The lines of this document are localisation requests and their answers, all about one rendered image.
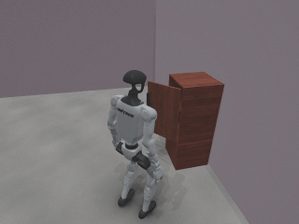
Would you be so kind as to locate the right robot thigh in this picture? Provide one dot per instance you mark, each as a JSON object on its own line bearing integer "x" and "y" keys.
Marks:
{"x": 143, "y": 161}

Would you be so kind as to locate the robot right upper arm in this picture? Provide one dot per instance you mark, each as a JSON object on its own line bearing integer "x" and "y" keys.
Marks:
{"x": 149, "y": 115}

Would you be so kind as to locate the handle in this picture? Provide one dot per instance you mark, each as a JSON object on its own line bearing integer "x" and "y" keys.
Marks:
{"x": 148, "y": 99}

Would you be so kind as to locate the left robot hand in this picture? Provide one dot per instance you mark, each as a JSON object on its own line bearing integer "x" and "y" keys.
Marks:
{"x": 116, "y": 141}

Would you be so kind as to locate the cupboard door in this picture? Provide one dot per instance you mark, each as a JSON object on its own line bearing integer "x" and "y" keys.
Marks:
{"x": 166, "y": 101}

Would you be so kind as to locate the robot left forearm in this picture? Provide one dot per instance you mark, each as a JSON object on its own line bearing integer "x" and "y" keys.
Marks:
{"x": 114, "y": 132}

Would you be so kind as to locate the right robot hand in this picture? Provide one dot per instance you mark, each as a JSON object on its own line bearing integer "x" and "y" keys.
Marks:
{"x": 158, "y": 175}

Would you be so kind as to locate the robot right forearm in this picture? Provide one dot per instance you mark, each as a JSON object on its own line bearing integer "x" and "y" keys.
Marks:
{"x": 153, "y": 157}

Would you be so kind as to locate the robot left upper arm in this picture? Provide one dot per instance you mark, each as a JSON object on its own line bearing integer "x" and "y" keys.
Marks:
{"x": 112, "y": 114}

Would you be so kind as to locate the robot left shin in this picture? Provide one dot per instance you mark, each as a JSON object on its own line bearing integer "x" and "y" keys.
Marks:
{"x": 129, "y": 178}

